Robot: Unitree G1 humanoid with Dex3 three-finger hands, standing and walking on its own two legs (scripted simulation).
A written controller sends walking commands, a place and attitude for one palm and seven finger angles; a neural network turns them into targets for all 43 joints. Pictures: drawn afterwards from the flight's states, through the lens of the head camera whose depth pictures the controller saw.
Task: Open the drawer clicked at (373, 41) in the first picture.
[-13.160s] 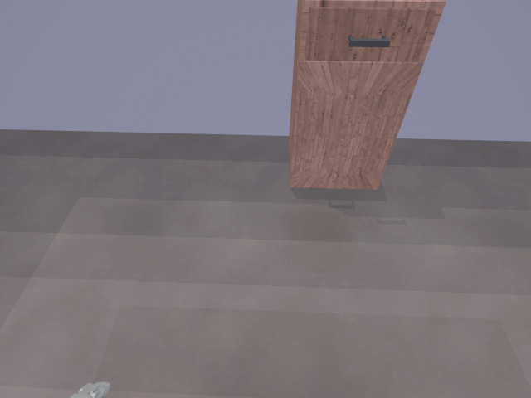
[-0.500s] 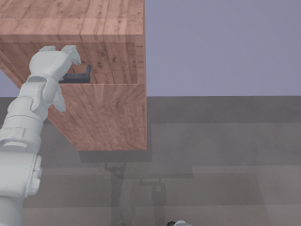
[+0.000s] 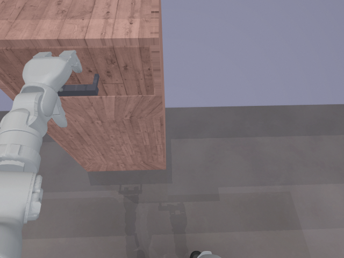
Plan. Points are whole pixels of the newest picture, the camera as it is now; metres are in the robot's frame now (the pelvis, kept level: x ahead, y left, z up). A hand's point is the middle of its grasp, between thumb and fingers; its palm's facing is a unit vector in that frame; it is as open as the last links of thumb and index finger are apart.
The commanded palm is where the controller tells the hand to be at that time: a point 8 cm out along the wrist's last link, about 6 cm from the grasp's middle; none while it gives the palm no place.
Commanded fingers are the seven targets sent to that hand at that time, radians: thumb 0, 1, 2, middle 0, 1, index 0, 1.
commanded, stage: move the hooked fingers above the handle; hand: left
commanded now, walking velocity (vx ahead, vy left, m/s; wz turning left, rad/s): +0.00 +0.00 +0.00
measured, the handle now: (72, 84) +0.55 +0.26 +0.03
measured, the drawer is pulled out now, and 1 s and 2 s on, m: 0.00 0.00 0.00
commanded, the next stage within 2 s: lower the fingers behind the handle in 0.28 s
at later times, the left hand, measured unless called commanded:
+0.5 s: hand (63, 90) +0.49 +0.25 +0.08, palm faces -0.08 -0.02 -1.00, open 13.9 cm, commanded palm +0.47 +0.25 +0.13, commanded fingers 0.00 -0.50 0.30 -0.30 -1.20 -0.30 -1.20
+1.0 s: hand (67, 101) +0.47 +0.25 +0.05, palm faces -0.06 -0.02 -1.00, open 13.9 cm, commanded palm +0.47 +0.25 +0.10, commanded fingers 0.00 -0.50 0.30 -0.30 -1.20 -0.30 -1.20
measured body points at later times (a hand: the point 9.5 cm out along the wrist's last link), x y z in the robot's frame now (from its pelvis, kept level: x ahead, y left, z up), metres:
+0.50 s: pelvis +0.00 +0.00 +0.00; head +0.10 -0.01 +0.44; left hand +0.49 +0.25 +0.13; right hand +0.02 -0.28 -0.13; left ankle -0.05 +0.09 -0.72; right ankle +0.01 -0.12 -0.72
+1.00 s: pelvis -0.01 +0.00 -0.01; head +0.09 -0.01 +0.43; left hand +0.47 +0.25 +0.11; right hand +0.00 -0.29 -0.14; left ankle -0.05 +0.09 -0.72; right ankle +0.01 -0.12 -0.72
